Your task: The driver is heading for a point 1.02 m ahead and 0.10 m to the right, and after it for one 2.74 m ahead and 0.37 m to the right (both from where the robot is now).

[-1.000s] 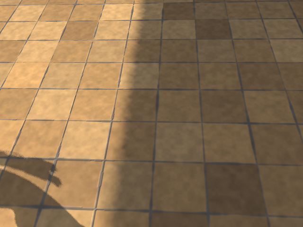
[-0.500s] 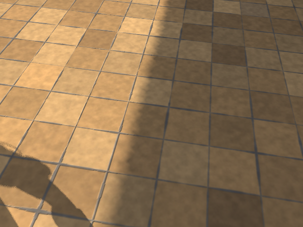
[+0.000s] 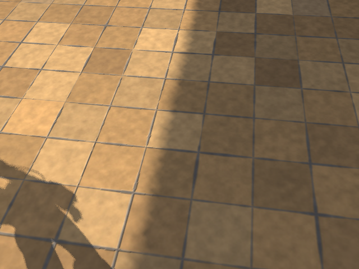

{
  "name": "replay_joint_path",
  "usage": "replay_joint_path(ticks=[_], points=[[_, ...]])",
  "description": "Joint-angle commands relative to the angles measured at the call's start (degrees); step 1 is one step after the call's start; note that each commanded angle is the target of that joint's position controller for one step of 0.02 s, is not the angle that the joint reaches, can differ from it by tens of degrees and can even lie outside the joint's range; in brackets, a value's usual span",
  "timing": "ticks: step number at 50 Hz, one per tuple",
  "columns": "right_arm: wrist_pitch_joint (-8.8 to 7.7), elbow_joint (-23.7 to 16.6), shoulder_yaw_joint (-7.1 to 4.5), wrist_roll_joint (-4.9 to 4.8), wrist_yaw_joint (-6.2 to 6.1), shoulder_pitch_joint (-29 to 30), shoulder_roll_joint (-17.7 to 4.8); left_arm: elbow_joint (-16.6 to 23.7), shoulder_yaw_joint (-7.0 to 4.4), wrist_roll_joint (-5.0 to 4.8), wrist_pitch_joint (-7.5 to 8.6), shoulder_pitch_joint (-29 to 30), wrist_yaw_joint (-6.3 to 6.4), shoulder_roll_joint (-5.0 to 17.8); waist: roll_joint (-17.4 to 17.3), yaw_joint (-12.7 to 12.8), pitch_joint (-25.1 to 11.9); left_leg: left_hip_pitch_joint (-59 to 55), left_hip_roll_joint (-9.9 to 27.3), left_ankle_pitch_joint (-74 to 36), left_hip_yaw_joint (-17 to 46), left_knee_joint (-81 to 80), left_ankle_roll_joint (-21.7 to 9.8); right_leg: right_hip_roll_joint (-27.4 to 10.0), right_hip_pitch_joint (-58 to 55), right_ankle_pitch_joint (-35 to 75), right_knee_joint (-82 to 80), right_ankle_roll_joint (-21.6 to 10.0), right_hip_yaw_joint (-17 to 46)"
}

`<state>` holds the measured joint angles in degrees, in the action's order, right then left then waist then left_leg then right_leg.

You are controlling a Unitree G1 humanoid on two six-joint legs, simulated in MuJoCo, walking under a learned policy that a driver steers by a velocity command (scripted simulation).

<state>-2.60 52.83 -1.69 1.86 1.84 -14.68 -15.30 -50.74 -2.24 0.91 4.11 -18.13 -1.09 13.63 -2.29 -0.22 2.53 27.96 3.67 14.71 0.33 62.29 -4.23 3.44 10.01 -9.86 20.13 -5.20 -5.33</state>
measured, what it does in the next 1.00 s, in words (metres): walks ahead: left foot, then right foot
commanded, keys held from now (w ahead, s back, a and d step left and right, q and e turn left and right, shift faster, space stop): w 1.00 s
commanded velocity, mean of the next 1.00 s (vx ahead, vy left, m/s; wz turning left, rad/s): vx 0.50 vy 0.00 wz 0.00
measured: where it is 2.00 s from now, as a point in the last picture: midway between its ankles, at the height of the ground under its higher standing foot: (192, 201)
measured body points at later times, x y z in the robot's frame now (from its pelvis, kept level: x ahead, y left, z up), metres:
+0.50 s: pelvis +0.29 +0.05 +0.00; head +0.31 +0.06 +0.44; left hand +0.32 +0.30 -0.15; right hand +0.36 -0.22 -0.13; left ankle +0.33 +0.11 -0.74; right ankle +0.20 -0.08 -0.65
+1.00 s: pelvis +0.57 +0.00 -0.01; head +0.60 -0.02 +0.44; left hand +0.68 +0.25 -0.14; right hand +0.56 -0.25 -0.17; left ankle +0.43 +0.11 -0.65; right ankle +0.63 -0.07 -0.74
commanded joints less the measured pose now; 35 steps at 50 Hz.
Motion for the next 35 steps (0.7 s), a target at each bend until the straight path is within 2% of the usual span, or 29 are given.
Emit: replay_joint_path(ticks=[1, 3, 6, 11, 14, 15, 16, 17, 18, 19, 20, 21, 22, 23, 24, 26, 29, 32, 35], points=[[0.65, -2.3, -0.55, 0.27, 0.51, -0.4, -2.8, 1.0, -1.4, -0.33, 1.49, -2.4, 0.19, 6.7, 5.4, -1.0, 1.9, 7.3, 3.2, -5.5, 0.1, -2.7, 1.4, -15.4, -0.8, 1.3, -15.7, -7.3, 13.9], [0.65, -3.9, -0.49, 0.32, 0.62, 4.5, -2.6, -0.2, -1.21, -0.47, 1.47, -4.6, 0.21, 6.2, 4.8, 0.0, 3.1, 11.1, 3.6, -9.1, -0.8, -7.7, 2.5, -14.6, -3.0, 3.9, -16.4, -7.4, 12.1], [0.28, -6.0, 0.09, 0.09, 0.81, 10.8, -1.3, -1.7, -1.06, -0.64, 1.59, -6.7, 0.28, 6.1, 4.8, 1.3, 3.6, 10.1, 2.4, -14.6, -2.6, -17.5, 3.3, -13.2, -4.4, 9.9, -15.6, -6.5, 8.7], [-0.12, -8.6, 0.4, -0.17, 0.61, 17.8, -1.4, -4.3, -0.95, -0.11, 1.46, -10.6, 0.98, 6.6, 5.3, 3.1, 4.0, 7.9, 0.2, -15.6, -4.3, -27.4, 1.7, -15.0, -11.7, 20.6, -12.8, -6.0, 7.4], [-0.66, -8.8, -0.08, -0.16, 0.21, 16.3, -2.4, -5.1, -1.13, 0.34, 1.06, -9.6, 1.58, 7.5, 6.0, 1.5, 2.9, 3.7, -2.0, -9.3, -4.9, -30.8, -0.7, -16.4, -16.6, 33.4, -7.3, -5.0, 6.9], [-0.91, -7.7, -0.51, -0.14, -0.17, 12.7, -3.1, -5.2, -1.24, 0.53, 0.93, -8.8, 1.71, 8.1, 6.6, -0.1, 0.8, -1.4, -3.8, -6.6, -5.6, -31.8, -1.8, -16.2, -17.2, 41.8, -2.6, -4.2, 6.3], [-1.31, -5.4, -1.15, 0.0, -0.64, 5.6, -4.1, -5.4, -1.31, 0.6, 0.63, -8.1, 1.67, 8.4, 6.4, -3.1, -3.1, -9.6, -5.8, -6.0, -6.4, -34.3, -3.0, -15.1, -16.9, 46.9, 6.1, -3.4, 5.2], [-1.91, -2.3, -2.07, 0.79, -1.27, -4.5, -6.1, -5.1, -1.04, 0.31, 0.5, -7.8, 1.61, 7.9, 4.9, -7.0, -8.8, -23.4, -3.9, -7.5, -4.4, -36.0, -4.9, -12.8, -10.4, 41.1, 18.2, -2.3, 3.4], [-2.13, -1.1, -3.58, 2.33, -2.11, -13.3, -11.7, -2.7, 0.08, -1.01, 0.69, -9.5, 1.27, 4.1, -3.1, -8.5, -17.1, -40.4, 11.6, -0.8, 14.5, -36.9, -9.2, -8.3, 5.3, 18.6, 37.8, -0.5, 0.5], [-1.51, -0.6, -4.38, 1.42, -1.77, -13.5, -14.2, -3.2, 0.12, -1.73, 0.62, -14.6, 0.96, 1.9, -11.9, -5.5, -21.8, -48.5, 21.9, -1.2, 39.0, -44.3, -15.5, 1.6, 21.3, -21.7, 53.1, 0.7, 3.8], [-1.13, -1.1, -3.84, -0.56, -1.46, -7.9, -10.7, -2.9, -1.23, -0.54, 0.28, -8.3, 1.39, 7.0, -2.5, -4.4, -13.8, -42.1, 18.0, 2.4, 33.4, -45.6, -12.8, -2.6, 26.1, -17.0, 55.5, -0.4, 9.5], [-1.33, -1.9, -2.91, -0.96, -1.32, -2.7, -7.2, -1.6, -1.17, -0.54, 0.78, -4.5, 1.03, 6.3, -1.0, -2.8, -6.6, -33.3, 15.9, -0.6, 24.7, -47.6, -11.2, -4.8, 26.2, -11.4, 52.9, -0.6, 9.1], [-1.71, -2.0, -2.24, -0.73, -1.15, -0.2, -4.7, -1.6, -0.99, -0.51, 0.82, -3.0, 0.84, 5.2, 0.3, -1.2, -3.6, -27.5, 13.1, -5.1, 19.2, -49.8, -9.4, -6.8, 24.0, -8.2, 49.6, -0.5, 8.6], [-2.05, -1.4, -1.84, -0.94, -1.29, 0.3, -3.4, -1.9, -1.0, 0.42, 0.17, -3.1, 0.6, 4.7, -0.4, 0.2, -1.8, -23.3, 10.8, -9.2, 14.9, -51.0, -8.0, -7.8, 21.6, -7.1, 47.2, 0.1, 8.3], [-2.36, -0.7, -1.47, -1.02, -1.4, 0.1, -2.3, -2.4, -0.76, 1.0, -0.64, -4.4, 0.17, 3.6, -1.2, 1.5, -1.7, -20.7, 9.4, -11.3, 11.8, -52.2, -7.2, -8.4, 19.1, -6.3, 45.6, 0.8, 7.9], [-3.28, 0.8, -1.57, -1.29, -1.42, -2.7, -2.9, -2.2, -0.67, 1.22, -1.61, -3.6, -0.49, 2.6, -1.0, 2.2, -1.5, -19.7, 8.4, -16.5, 9.0, -53.5, -7.7, -8.6, 19.1, -5.1, 44.1, 1.9, 6.6], [-3.63, 2.4, -1.81, -1.49, -1.49, -5.7, -4.2, 0.0, -0.67, 1.3, -2.24, 3.2, -0.9, 2.8, -0.7, 1.5, 1.0, -20.6, 7.4, -17.9, 5.8, -55.9, -8.0, -10.1, 25.1, 0.4, 39.1, 3.5, 5.0], [-3.37, 3.5, -1.47, -1.45, -1.47, -8.3, -3.6, 2.4, -0.31, 0.89, -2.07, 10.5, -0.96, 2.6, -0.6, 0.0, 2.5, -22.4, 5.8, -21.2, 3.2, -56.4, -7.4, -10.2, 27.6, 5.9, 30.1, 4.5, 3.4], [-3.31, 4.6, -1.38, -1.29, -1.63, -11.1, -3.9, 4.1, 0.39, 0.54, -1.79, 16.2, -0.91, 1.7, -1.1, -1.8, 3.0, -24.9, 5.7, -24.8, 1.6, -55.9, -6.9, -8.7, 25.9, 9.6, 21.2, 4.2, 1.6]])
